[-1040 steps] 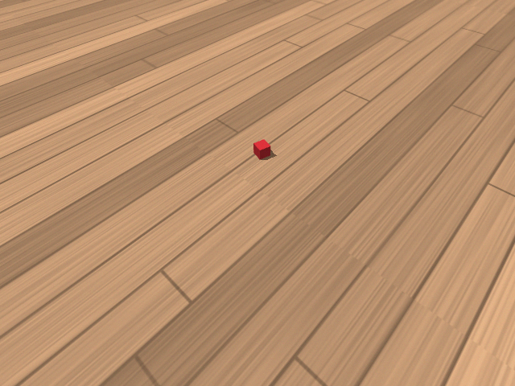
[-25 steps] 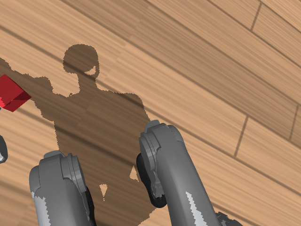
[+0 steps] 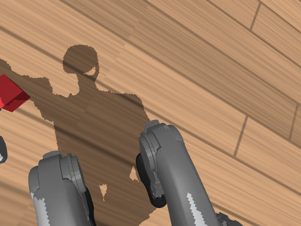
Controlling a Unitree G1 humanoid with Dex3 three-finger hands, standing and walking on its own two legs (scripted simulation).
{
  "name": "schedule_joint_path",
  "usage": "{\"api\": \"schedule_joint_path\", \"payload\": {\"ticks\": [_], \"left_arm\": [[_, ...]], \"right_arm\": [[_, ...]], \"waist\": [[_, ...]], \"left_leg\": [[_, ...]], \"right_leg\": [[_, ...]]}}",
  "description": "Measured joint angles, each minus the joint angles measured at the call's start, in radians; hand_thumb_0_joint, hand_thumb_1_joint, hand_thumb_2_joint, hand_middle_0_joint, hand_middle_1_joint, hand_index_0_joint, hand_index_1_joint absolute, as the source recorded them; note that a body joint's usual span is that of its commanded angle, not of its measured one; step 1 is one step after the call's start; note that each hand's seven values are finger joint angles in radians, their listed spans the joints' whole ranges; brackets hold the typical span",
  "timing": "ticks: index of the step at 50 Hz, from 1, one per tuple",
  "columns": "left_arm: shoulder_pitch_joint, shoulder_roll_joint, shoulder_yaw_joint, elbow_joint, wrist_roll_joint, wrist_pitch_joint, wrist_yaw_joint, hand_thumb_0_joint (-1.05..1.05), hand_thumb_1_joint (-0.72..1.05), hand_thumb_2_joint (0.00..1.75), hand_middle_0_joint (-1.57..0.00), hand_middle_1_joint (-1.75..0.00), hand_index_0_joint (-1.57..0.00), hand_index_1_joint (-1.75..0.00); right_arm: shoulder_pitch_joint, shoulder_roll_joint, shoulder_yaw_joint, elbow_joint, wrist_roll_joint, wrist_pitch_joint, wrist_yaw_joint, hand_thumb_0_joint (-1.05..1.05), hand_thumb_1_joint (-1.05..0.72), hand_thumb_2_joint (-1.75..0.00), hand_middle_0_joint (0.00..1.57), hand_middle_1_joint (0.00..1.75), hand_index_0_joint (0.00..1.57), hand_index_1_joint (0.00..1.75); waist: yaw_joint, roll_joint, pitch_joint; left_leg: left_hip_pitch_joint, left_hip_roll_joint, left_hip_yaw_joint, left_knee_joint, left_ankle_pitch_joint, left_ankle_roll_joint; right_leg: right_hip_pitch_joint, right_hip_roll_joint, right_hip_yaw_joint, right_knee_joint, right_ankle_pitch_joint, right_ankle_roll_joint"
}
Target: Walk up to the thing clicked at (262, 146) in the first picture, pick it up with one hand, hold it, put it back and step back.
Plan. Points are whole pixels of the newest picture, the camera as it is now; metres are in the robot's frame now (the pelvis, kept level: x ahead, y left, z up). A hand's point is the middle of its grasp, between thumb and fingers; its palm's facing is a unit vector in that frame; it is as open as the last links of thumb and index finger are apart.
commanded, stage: rise first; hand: left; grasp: from above
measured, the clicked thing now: (8, 94) +0.53 +0.28 -0.29
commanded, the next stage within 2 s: approach in 0.92 s
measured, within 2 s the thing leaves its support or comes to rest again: neither
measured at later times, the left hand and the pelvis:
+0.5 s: hand out of the picture +0.49 +0.30 -0.16, palm faces -0.29 -0.27 -0.92, open 13.3 cm; pelvis +0.00 +0.00 +0.00, yaw +0 degrees
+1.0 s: hand out of the picture +0.49 +0.30 -0.16, palm faces -0.30 -0.27 -0.92, open 13.2 cm; pelvis +0.00 +0.00 +0.00, yaw +0 degrees
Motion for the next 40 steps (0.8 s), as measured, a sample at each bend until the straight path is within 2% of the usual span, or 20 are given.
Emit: {"api": "schedule_joint_path", "payload": {"ticks": [12, 21, 29, 40], "left_arm": [[0.013, -0.006, 0.016, -0.016, -0.001, 0.015, -0.009, 0.01, -0.43, 0.88, -0.23, -0.96, -0.22, -0.96], [0.009, 0.005, -0.005, 0.009, 0.0, -0.007, -0.009, 0.0, -0.42, 0.87, -0.23, -0.96, -0.23, -0.96], [0.005, -0.001, 0.008, -0.007, 0.01, -0.005, 0.011, 0.0, -0.41, 0.86, -0.25, -0.94, -0.24, -0.94], [0.008, 0.005, 0.01, 0.003, 0.007, 0.0, -0.007, 0.0, -0.4, 0.86, -0.26, -0.92, -0.25, -0.93]], "right_arm": [[-0.001, 0.001, -0.009, -0.003, 0.008, 0.01, 0.007, 0.0, -0.92, -0.9, 0.2, 0.3, 0.2, 0.3], [-0.003, 0.002, -0.002, -0.001, 0.001, -0.001, 0.005, 0.0, -0.92, -0.9, 0.2, 0.3, 0.2, 0.3], [0.002, -0.002, -0.001, -0.003, 0.001, -0.004, 0.006, 0.0, -0.92, -0.9, 0.2, 0.3, 0.2, 0.3], [0.004, -0.005, -0.003, -0.003, 0.003, 0.001, 0.008, 0.0, -0.92, -0.9, 0.2, 0.3, 0.2, 0.3]], "waist": [[0.001, 0.012, -0.015], [0.001, 0.0, 0.002], [-0.003, -0.001, -0.008], [-0.005, 0.008, -0.004]], "left_leg": [[0.003, 0.002, 0.001, -0.003, -0.009, 0.003], [0.009, 0.0, -0.001, -0.001, -0.002, 0.0], [0.003, 0.001, -0.004, -0.001, -0.005, 0.0], [0.006, 0.002, -0.001, -0.003, -0.004, 0.002]], "right_leg": [[0.004, 0.0, 0.0, -0.004, -0.008, 0.001], [0.009, -0.001, -0.001, -0.001, -0.002, -0.001], [0.004, 0.0, -0.004, -0.004, -0.003, -0.001], [0.007, 0.0, -0.002, -0.005, -0.003, 0.0]]}}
